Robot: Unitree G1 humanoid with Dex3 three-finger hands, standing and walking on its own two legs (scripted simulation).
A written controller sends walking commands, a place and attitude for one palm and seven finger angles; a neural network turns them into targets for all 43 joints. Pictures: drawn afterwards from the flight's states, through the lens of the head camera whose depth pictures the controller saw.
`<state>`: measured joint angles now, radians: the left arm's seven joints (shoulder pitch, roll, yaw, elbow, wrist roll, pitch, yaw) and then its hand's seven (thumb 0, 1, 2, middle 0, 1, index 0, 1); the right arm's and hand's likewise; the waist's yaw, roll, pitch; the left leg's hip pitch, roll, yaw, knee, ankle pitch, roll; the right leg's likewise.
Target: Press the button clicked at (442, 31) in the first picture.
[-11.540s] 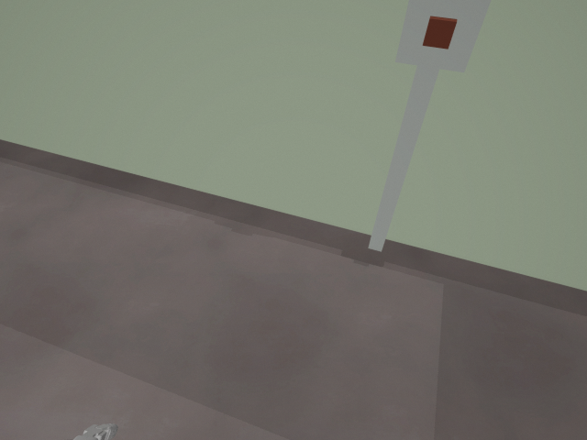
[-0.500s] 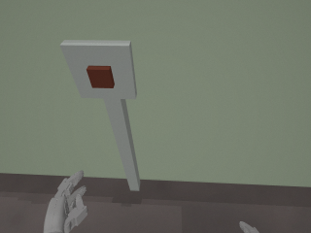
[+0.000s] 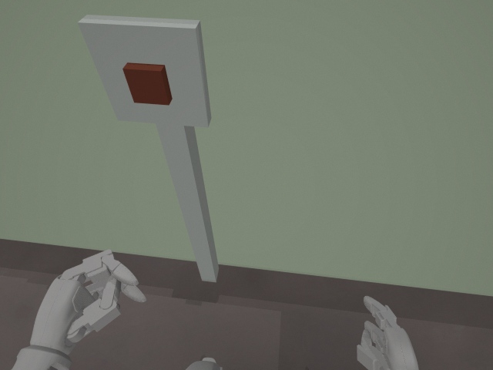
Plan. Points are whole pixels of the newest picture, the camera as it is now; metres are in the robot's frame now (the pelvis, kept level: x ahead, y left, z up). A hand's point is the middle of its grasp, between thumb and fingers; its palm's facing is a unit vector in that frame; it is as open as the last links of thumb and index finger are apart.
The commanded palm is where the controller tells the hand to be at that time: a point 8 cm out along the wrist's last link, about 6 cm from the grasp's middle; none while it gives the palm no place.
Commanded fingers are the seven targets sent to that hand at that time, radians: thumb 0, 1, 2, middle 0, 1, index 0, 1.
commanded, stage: raise the hand and make a fist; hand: left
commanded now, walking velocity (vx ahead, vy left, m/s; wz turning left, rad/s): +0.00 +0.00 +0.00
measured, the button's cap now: (149, 83) +0.51 +0.21 +0.20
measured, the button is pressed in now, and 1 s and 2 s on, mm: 0 0 0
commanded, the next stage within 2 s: aim a knuckle at the button in 1.30 s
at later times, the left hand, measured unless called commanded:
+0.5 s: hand (72, 262) +0.22 +0.24 +0.14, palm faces +0.00 -1.00 -0.07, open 3.1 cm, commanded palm +0.19 +0.29 +0.15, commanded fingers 0.00 0.90 0.90 -1.30 -1.50 -1.30 -1.50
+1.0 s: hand (35, 214) +0.25 +0.26 +0.20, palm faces +0.00 -1.00 -0.08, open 3.1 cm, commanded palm +0.21 +0.30 +0.20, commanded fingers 0.00 0.90 0.90 -1.30 -1.50 -1.30 -1.50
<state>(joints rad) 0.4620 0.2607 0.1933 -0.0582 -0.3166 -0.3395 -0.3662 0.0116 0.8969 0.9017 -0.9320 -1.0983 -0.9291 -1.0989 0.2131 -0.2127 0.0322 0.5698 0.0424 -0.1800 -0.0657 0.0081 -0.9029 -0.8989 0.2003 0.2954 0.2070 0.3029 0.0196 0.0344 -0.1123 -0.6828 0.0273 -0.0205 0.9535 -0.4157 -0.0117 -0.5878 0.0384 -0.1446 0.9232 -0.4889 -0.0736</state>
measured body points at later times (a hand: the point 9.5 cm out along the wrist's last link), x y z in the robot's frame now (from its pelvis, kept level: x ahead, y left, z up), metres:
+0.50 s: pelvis +0.01 +0.04 +0.03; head +0.00 +0.04 +0.48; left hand +0.21 +0.29 +0.14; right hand +0.19 -0.20 -0.02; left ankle +0.04 +0.13 -0.68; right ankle -0.01 -0.06 -0.68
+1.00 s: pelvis +0.01 +0.05 +0.05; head -0.03 +0.04 +0.50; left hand +0.24 +0.31 +0.21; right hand +0.20 -0.17 -0.01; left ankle +0.04 +0.13 -0.68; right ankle -0.01 -0.06 -0.68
